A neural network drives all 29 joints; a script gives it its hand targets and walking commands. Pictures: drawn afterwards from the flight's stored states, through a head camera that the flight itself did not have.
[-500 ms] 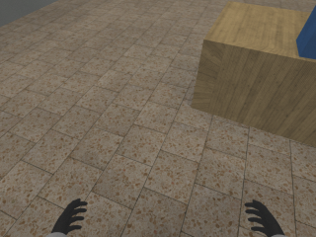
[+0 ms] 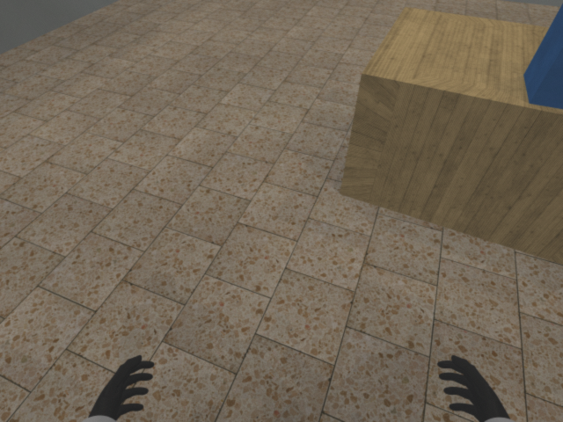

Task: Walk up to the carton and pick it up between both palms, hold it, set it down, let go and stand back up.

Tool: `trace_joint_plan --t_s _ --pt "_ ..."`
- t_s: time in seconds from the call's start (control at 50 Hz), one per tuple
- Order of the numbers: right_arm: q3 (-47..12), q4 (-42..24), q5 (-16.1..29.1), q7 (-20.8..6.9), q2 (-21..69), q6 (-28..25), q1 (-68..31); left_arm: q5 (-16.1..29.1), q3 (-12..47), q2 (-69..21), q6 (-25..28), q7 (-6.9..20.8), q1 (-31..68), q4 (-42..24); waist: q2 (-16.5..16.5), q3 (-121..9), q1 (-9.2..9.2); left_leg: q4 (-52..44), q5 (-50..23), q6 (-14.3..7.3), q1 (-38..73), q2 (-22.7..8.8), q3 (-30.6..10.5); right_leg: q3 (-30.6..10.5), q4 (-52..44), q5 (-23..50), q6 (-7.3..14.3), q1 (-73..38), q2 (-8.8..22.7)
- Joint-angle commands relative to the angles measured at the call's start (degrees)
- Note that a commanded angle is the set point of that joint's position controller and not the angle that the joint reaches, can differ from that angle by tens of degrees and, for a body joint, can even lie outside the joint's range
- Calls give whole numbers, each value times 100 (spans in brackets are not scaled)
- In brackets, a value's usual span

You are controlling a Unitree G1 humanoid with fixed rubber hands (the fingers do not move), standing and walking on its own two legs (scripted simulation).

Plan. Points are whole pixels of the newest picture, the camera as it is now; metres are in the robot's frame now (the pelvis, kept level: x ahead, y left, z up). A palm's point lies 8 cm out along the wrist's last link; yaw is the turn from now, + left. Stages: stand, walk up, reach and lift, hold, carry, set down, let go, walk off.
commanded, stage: stand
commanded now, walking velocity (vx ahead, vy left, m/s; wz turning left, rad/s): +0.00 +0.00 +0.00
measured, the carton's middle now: out of the picture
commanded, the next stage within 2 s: walk up in 0.74 s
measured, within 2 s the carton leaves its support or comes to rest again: neither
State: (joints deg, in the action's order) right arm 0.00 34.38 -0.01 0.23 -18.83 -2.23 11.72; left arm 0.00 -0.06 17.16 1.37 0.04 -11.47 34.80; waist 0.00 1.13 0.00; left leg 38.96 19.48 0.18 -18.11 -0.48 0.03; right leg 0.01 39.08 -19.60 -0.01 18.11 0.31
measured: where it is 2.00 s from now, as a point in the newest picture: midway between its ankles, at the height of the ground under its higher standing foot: outside the picture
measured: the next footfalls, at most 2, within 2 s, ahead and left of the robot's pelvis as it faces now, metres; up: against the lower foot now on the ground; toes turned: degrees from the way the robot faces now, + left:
right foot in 1.30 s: +0.11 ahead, -0.27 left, +0.00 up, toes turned -11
left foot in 1.66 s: +0.26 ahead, -0.11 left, +0.00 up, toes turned -13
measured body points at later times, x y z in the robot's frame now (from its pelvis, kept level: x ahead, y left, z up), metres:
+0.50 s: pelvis +0.00 +0.00 +0.00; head +0.00 +0.00 +0.45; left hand +0.16 +0.26 -0.08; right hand +0.17 -0.27 -0.07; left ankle +0.02 +0.12 -0.72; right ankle +0.01 -0.12 -0.72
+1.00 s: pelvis +0.00 +0.00 +0.00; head -0.01 +0.00 +0.45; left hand +0.15 +0.27 -0.08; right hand +0.16 -0.28 -0.07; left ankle +0.02 +0.12 -0.72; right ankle +0.01 -0.12 -0.71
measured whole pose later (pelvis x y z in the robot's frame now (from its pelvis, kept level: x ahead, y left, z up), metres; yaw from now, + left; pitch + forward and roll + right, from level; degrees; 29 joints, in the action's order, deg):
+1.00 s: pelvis +0.00 +0.00 +0.00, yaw -1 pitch -2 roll +0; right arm 0.1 34.4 0.0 0.5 -20.1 -3.8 12.3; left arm 0.0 -0.4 18.7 1.1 2.4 -12.3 37.3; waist 0.0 1.2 -0.2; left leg 38.6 19.4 0.2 -17.5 -1.4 1.0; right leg -0.8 43.4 -22.4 0.1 19.9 -0.8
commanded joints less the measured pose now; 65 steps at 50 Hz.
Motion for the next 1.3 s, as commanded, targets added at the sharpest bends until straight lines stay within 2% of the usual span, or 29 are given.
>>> trace_joint_plan --t_s 0.0,0.08,0.14,0.18,0.22,0.28,0.32,0.34,0.44,0.48,0.54,0.74,0.9,0.92,0.94,0.96,0.98,1.0,1.02,1.04,1.06,1.08,1.14,1.18,1.2,1.22,1.24,1.26,1.28 --pt "446 18 -154 13 -1228 -200 -349 -132 -480 1389 222 -2 306 -36 -76 -209 -16 -834 -744 -424 108 -461 -628 -541 -788 714 415 -152 463" --pt "454 29 -167 15 -1222 -186 -411 -141 -481 1375 211 -1 350 5 -105 -92 -28 -904 -530 -436 -8 -478 -663 -570 -854 575 417 -99 459" --pt "452 61 -146 7 -1236 -193 -355 -126 -489 1425 212 -5 337 2 -138 -190 12 -875 -643 -408 121 -444 -584 -580 -845 645 417 -115 479" --pt "455 56 -149 7 -1246 -193 -348 -117 -463 1401 228 -5 290 34 -62 -148 -38 -894 -707 -445 75 -479 -656 -579 -823 677 423 -148 460" --pt "460 48 -138 6 -1301 -196 -378 -101 -471 1379 214 2 305 15 -164 -229 -60 -881 -674 -439 75 -482 -651 -574 -827 683 408 -200 465" --pt "452 55 -149 9 -1255 -203 -321 -134 -461 1372 224 -2 331 37 -2 -196 -2 -865 -731 -408 139 -473 -633 -579 -831 713 424 -111 476" --pt "458 85 -148 10 -1291 -188 -364 -118 -473 1390 226 -4 283 54 -127 -194 -18 -836 -803 -406 181 -467 -591 -575 -873 775 411 -106 484" --pt "446 64 -144 13 -1250 -174 -328 -128 -467 1403 233 2 270 64 -39 -233 2 -787 -886 -401 225 -464 -570 -603 -868 824 432 -114 508" --pt "455 88 -141 18 -1302 -193 -384 -116 -466 1386 228 2 304 87 -125 -266 -17 -837 -862 -390 198 -478 -574 -576 -845 807 406 -175 486" --pt "456 86 -133 17 -1298 -174 -373 -115 -444 1379 226 -6 328 93 -40 -202 -37 -858 -764 -426 132 -481 -646 -605 -866 763 425 -182 488" --pt "443 85 -137 10 -1280 -190 -356 -109 -469 1416 213 -7 314 111 -185 -172 -49 -939 -727 -411 121 -484 -634 -565 -872 696 401 -172 478" --pt "438 131 -140 20 -1302 -185 -374 -89 -461 1392 213 7 293 178 -68 -167 -62 -944 -681 -433 113 -500 -646 -597 -915 682 415 -189 485" --pt "441 151 -158 9 -1341 -188 -377 -102 -481 1449 209 9 330 230 -127 -176 -39 -977 -705 -395 189 -492 -631 -597 -943 717 405 -157 475" --pt "889 232 -167 131 -2392 -331 689 -426 -738 2013 20 347 145 -350 171 -214 236 -973 1250 -823 1284 -909 -1286 -1127 -35 -470 616 1416 25" --pt "1034 346 -188 213 -2715 -412 1286 -402 -705 1694 -69 438 305 -425 -909 79 451 -2058 2394 -1304 1979 -2057 -2614 -320 1379 -1167 388 2803 -254" --pt "1115 295 -190 261 -2911 -473 1431 -478 -728 1780 -132 472 520 -534 -658 446 564 -2445 2230 -1544 1682 -2917 -3293 -835 2232 -907 237 3282 142" --pt "1102 184 -162 293 -2801 -495 1226 -465 -770 1938 -139 525 494 -548 -154 538 400 -2545 1964 -1605 1331 -2923 -3167 -948 2360 -696 170 3078 245" --pt "1070 113 -159 298 -2643 -519 1022 -411 -806 1938 -123 585 346 -472 7 514 246 -2430 1415 -1475 1222 -2663 -2701 -964 2371 -465 100 2814 320" --pt "1022 59 -181 297 -2477 -539 869 -384 -829 1885 -117 639 161 -418 -46 380 177 -2305 921 -1325 1169 -2386 -2214 -918 2299 -294 24 2613 366" --pt "998 26 -180 288 -2390 -532 682 -338 -828 1768 -139 706 4 -374 -310 310 104 -2279 597 -1151 1037 -2116 -1531 -812 2094 -106 -26 2382 326" --pt "997 -5 -166 263 -2387 -522 576 -293 -859 1764 -183 775 -137 -310 -685 320 57 -2295 445 -1057 840 -1938 -1092 -678 1985 -17 -74 2110 251" --pt "996 -59 -175 264 -2343 -509 528 -258 -874 1760 -214 830 -122 -328 -853 366 67 -2286 368 -1002 663 -1791 -728 -505 1803 83 -76 1941 273" --pt "1050 -116 -197 265 -2499 -504 593 -179 -852 1752 -233 908 150 -366 -1083 445 125 -2204 475 -978 258 -1720 -187 -138 1026 140 -22 1422 421" --pt "1058 -124 -233 236 -2644 -483 451 -147 -878 1773 -191 918 -91 -261 -1228 304 -21 -1958 600 -891 21 -1609 185 138 312 6 93 629 404" --pt "1031 -138 -255 219 -2673 -460 415 -122 -904 1778 -143 892 -370 -144 -1203 46 -125 -1619 371 -863 91 -1564 324 387 9 -83 167 202 269" --pt "1005 -154 -258 210 -2615 -431 348 -118 -949 1827 -110 841 -855 27 -891 -309 -386 -996 300 -801 -61 -1501 579 641 -388 352 242 -516 146" --pt "894 -129 -299 204 -2352 -379 533 -159 -1017 1944 -70 732 -1512 267 -40 -647 -611 332 -295 -684 -158 -1184 889 664 -768 365 243 -1280 -124" --pt "747 -105 -234 180 -1932 -327 937 -221 -1087 2191 -11 613 -1990 360 1029 -934 -840 1678 -152 -522 -822 -834 920 363 -1003 474 253 -2159 -228" --pt "585 -330 -179 157 -1488 -302 728 -310 -1171 2666 6 478 -2242 277 2188 -606 -936 2689 1632 -270 -2248 -277 847 -1752 -1590 4 690 -2310 828"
